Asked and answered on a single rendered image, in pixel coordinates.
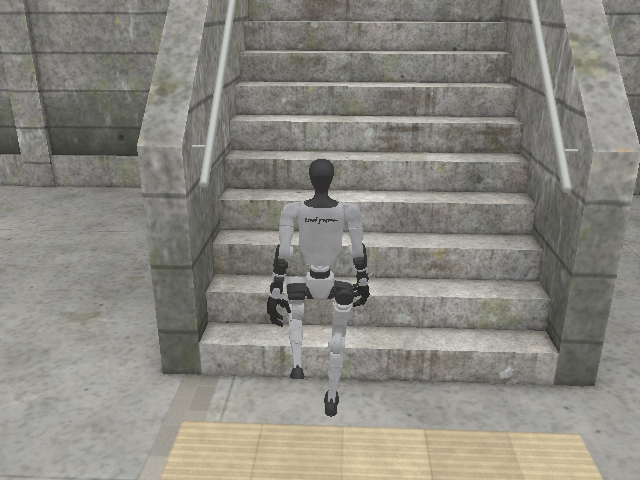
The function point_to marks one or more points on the stairs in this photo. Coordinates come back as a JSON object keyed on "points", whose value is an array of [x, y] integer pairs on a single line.
{"points": [[411, 102]]}

